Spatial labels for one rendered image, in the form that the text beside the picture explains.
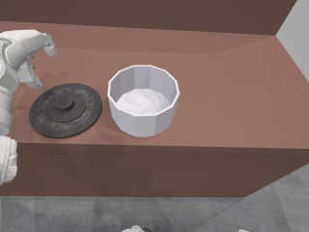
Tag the lid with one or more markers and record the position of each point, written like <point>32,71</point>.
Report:
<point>50,122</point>

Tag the robot left hand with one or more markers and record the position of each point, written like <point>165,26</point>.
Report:
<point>32,41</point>

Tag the left robot forearm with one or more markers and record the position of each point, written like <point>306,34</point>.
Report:
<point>12,56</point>

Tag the knob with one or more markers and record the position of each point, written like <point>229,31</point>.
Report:
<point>64,103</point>

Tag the table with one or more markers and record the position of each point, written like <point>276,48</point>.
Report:
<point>242,117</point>

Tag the pot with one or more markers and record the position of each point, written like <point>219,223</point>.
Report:
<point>143,100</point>

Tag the left robot upper arm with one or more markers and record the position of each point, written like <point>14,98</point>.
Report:
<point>8,165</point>

